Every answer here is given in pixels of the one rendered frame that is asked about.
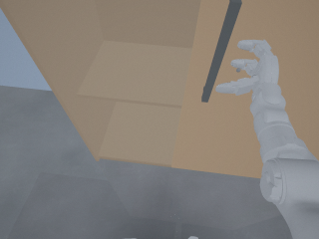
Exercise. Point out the right robot hand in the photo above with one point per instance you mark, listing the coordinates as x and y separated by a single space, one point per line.
264 71

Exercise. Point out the right robot forearm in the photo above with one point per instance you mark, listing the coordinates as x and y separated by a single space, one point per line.
273 128

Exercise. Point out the wardrobe door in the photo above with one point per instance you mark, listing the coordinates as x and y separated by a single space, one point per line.
219 136

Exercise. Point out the robot right upper arm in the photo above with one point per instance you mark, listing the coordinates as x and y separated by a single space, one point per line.
293 186

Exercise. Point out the handle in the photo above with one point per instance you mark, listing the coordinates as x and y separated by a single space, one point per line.
225 34

